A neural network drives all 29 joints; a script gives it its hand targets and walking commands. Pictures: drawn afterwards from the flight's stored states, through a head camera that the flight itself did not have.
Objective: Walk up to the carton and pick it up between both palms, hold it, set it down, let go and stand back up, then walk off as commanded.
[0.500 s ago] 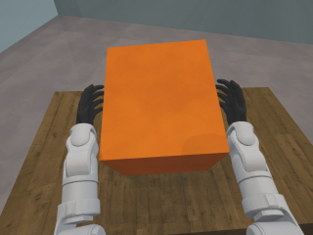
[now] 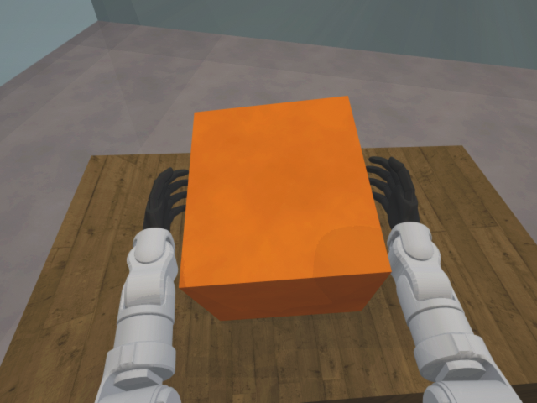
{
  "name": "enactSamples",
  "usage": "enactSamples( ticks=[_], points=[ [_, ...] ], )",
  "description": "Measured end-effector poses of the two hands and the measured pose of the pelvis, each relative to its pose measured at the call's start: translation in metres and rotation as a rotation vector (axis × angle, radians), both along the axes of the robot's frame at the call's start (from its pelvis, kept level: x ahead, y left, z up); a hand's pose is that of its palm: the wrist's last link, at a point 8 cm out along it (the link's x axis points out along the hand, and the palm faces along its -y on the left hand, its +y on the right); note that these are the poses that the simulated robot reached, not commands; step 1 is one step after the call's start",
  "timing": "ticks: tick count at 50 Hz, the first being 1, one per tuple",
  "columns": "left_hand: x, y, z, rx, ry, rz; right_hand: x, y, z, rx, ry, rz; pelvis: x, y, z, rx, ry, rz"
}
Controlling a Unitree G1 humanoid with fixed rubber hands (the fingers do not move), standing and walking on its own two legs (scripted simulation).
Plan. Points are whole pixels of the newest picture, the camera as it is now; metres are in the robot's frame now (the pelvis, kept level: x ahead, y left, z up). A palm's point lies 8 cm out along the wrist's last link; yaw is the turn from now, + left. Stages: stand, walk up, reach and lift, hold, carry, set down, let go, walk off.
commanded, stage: set down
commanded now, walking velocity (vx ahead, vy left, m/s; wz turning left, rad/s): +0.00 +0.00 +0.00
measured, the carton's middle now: (280, 214) +0.44 -0.01 +0.02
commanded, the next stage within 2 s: none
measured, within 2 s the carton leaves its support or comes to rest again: rests again in 1.26 s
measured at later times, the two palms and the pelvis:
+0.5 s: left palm (173, 220) +0.39 +0.16 +0.07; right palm (407, 225) +0.37 -0.19 +0.09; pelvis +0.00 +0.00 +0.00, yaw +0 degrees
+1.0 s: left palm (180, 218) +0.40 +0.16 +0.06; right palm (409, 226) +0.37 -0.20 +0.07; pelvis +0.01 +0.00 +0.00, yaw +0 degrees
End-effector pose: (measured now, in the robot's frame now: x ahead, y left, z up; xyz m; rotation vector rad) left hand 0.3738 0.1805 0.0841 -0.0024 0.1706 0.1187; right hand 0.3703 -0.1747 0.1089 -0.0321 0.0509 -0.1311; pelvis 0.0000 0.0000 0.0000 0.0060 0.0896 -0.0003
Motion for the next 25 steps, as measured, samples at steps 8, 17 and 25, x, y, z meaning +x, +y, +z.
enactSamples(
  ticks=[8, 17, 25],
  points=[
    [0.002, -0.005, -0.01, -0.001, 0.042, -0.006, 0.0, -0.006, -0.014, 0.013, 0.05, -0.008, 0.001, 0.0, 0.0, 0.0, 0.001, 0.0],
    [0.002, -0.009, -0.008, 0.03, 0.026, -0.016, -0.003, -0.009, -0.016, 0.001, 0.037, -0.011, 0.0, 0.0, 0.0, 0.0, 0.0, 0.0],
    [0.011, -0.016, -0.01, 0.019, 0.052, -0.048, -0.005, -0.017, -0.024, 0.012, 0.068, -0.04, 0.001, 0.0, 0.0, 0.0, 0.001, 0.0]
  ],
)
